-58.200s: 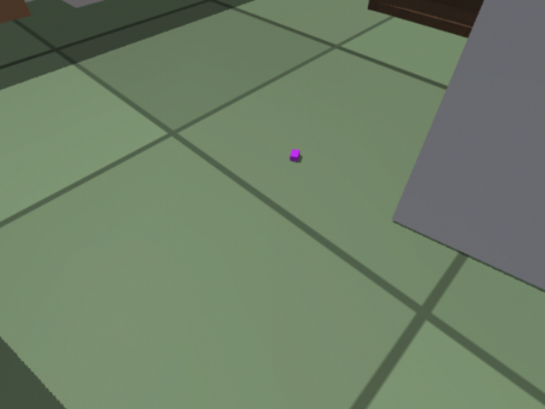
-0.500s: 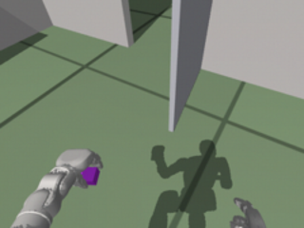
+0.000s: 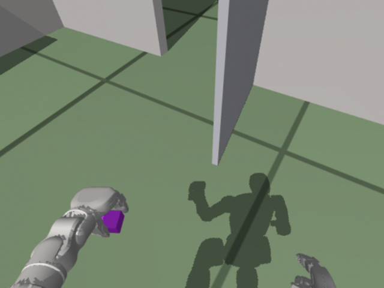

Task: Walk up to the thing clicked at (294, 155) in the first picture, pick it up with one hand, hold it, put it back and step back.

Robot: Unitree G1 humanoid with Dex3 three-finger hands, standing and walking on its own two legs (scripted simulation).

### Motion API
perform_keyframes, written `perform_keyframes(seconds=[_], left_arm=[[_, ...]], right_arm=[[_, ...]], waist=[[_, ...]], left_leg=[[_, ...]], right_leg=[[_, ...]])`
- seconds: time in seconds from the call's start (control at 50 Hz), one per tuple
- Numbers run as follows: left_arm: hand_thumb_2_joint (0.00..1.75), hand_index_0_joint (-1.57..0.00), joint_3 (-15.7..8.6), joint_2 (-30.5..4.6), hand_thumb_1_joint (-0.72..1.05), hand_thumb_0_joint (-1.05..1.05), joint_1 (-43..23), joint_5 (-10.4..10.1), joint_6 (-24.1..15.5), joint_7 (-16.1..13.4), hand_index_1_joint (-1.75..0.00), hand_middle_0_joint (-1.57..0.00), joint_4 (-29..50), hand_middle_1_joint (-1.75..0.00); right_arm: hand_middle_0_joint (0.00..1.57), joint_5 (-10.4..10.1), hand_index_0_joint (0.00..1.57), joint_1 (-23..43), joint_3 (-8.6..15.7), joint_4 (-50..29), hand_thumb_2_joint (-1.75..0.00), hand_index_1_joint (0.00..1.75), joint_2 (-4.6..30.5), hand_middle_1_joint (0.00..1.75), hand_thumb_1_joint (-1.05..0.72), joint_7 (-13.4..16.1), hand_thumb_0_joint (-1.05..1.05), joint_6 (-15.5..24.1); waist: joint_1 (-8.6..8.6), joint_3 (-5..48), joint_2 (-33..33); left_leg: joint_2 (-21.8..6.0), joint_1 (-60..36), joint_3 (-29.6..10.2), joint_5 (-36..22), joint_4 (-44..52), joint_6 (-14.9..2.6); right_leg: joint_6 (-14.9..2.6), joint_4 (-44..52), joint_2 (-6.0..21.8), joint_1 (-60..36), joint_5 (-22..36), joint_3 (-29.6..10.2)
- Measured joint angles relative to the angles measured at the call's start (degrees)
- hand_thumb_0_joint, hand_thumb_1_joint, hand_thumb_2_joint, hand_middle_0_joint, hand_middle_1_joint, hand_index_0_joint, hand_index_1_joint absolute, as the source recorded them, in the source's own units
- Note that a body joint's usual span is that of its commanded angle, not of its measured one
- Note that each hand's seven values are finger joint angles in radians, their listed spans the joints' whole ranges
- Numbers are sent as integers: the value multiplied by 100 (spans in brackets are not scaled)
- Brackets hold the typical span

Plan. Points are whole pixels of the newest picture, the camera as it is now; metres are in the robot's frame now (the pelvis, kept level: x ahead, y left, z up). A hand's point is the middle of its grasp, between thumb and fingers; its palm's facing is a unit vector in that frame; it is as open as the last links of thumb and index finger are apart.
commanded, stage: crouch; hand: left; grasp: from above
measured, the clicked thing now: (107, 221) +0.30 +0.22 -0.07
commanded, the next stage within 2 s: lower in 1.96 s
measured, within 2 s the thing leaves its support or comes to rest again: neither
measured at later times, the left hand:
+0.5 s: hand (112, 230) +0.31 +0.23 -0.15, palm faces -0.41 +0.08 -0.91, open 7.1 cm
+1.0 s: hand (134, 247) +0.35 +0.23 -0.40, palm faces -0.47 +0.08 -0.88, open 7.1 cm
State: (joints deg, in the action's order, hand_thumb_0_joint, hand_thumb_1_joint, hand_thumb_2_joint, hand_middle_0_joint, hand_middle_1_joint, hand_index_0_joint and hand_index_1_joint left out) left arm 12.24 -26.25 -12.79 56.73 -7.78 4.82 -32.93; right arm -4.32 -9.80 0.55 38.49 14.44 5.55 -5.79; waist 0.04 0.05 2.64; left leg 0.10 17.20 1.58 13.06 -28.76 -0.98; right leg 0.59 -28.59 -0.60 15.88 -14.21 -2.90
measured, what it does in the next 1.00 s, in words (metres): lowers itself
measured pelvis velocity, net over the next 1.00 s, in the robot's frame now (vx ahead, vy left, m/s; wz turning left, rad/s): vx -0.07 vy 0.01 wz -0.01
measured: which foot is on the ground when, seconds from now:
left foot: down 0.00-1.00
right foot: down 0.00-1.00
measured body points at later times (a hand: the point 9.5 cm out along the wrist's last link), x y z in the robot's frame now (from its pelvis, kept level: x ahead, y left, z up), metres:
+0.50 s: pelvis -0.02 +0.00 -0.06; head +0.06 +0.01 +0.38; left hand +0.33 +0.22 -0.10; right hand +0.11 -0.27 -0.18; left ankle +0.02 +0.11 -0.74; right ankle +0.01 -0.13 -0.74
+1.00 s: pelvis -0.07 +0.01 -0.26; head +0.11 +0.03 +0.15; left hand +0.37 +0.23 -0.35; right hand -0.02 -0.27 -0.38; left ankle +0.02 +0.11 -0.74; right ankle +0.01 -0.13 -0.74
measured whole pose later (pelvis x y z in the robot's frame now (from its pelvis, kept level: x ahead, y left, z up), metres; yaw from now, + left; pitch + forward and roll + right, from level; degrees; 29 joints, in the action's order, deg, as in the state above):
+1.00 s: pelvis -0.07 +0.01 -0.26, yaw -1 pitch +34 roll -5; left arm 4.1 -29.9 -43.1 71.9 -11.7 -19.1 -71.6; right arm 3.1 -12.1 2.2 42.7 13.7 -0.4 -0.4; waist -9.2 11.2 2.9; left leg 0.2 104.8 -2.2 33.0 -103.1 -1.7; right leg 1.4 -101.3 -1.5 100.4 -35.5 1.6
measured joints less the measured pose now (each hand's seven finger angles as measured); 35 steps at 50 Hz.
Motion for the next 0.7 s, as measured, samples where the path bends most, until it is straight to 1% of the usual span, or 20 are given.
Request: perform_keyframes(seconds=[0.08, 0.16, 0.22, 0.28, 0.32, 0.38, 0.44, 0.48, 0.54, 0.6, 0.7], left_arm=[[8, -101, -7, -14, 44, -1, -21, -19, -57, -6, -10, -97, -33, -13], [9, -100, -29, 5, 44, -1, -7, -11, -117, -108, -10, -97, -126, -14], [9, -100, -58, 39, 44, -1, -10, 72, -212, -268, -11, -97, -287, -14], [9, -101, -93, 68, 43, -1, -82, 246, -374, -508, -11, -97, -545, -14], [10, -101, -104, 72, 43, -1, -202, 406, -490, -699, -10, -97, -763, -14], [10, -101, -100, 68, 43, -1, -467, 725, -611, -1019, -10, -97, -1105, -13], [10, -101, -125, 87, 43, -1, -781, 1005, -609, -1437, -10, -98, -1502, -13], [10, -101, -142, 120, 43, -1, -1035, 1127, -547, -1727, -9, -98, -1865, -12], [9, -102, -212, 146, 43, -1, -1414, 1280, -444, -2029, -8, -98, -2403, -11], [7, -102, -246, 103, 44, -1, -1699, 1377, -371, -2177, -7, -98, -2713, -11], [5, -103, -365, 54, 44, -1, -2124, 1415, -312, -2348, -6, -100, -3078, -9]], right_arm=[[20, 1, 20, -29, 16, 20, -90, 30, 5, 30, -90, -3, 1, -23], [20, -5, 20, -45, 18, 6, -90, 30, 4, 30, -90, -14, 1, -65], [20, 6, 21, -36, 21, -28, -90, 30, -8, 30, -90, -38, 1, -100], [20, 53, 21, 1, 29, -60, -90, 30, -19, 30, -90, -80, 1, -130], [20, 98, 21, 34, 46, -70, -90, 30, -15, 30, -90, -127, 1, -138], [20, 186, 21, 52, 114, -78, -90, 30, 14, 30, -90, -217, 1, -134], [20, 269, 21, 33, 196, -66, -90, 30, 59, 30, -90, -308, 1, -143], [20, 312, 21, 3, 241, -39, -90, 30, 85, 30, -90, -364, 1, -143], [20, 377, 21, -49, 287, 26, -90, 30, 100, 30, -90, -426, 1, -103], [20, 432, 21, -128, 327, 90, -90, 30, 107, 30, -91, -445, 1, -37], [20, 520, 21, -295, 356, 237, -90, 30, 114, 30, -91, -414, 1, 120]], waist=[[0, 7, -2], [-25, 41, -13], [-55, 77, -42], [-95, 121, -91], [-113, 174, -129], [-125, 320, -159], [-155, 487, -151], [-186, 598, -148], [-266, 753, -166], [-371, 859, -155], [-525, 1046, -99]], left_leg=[[1, 0, -5, 13, 0, -3], [5, 48, -12, 37, -32, -6], [5, 204, -24, 84, -156, -4], [2, 560, -60, 189, -464, 0], [-3, 944, -91, 305, -803, 5], [-23, 1695, -144, 540, -1479, 13], [-44, 2480, -198, 794, -2206, 18], [-51, 3002, -223, 948, -2672, 14], [-59, 3820, -246, 1156, -3366, 8], [-61, 4617, -282, 1343, -4039, 0], [-50, 5923, -320, 1610, -5112, -30]], right_leg=[[2, 16, 1, -9, -7, 5], [5, -8, 5, 32, -30, 12], [4, -129, 3, 182, -80, 25], [2, -424, -4, 518, -192, 63], [-2, -748, -14, 883, -312, 97], [-4, -1382, -42, 1597, -542, 153], [6, -2062, -71, 2344, -789, 211], [10, -2513, -84, 2849, -944, 241], [21, -3201, -101, 3656, -1160, 269], [25, -3863, -112, 4431, -1356, 311], [47, -4923, -114, 5704, -1644, 361]])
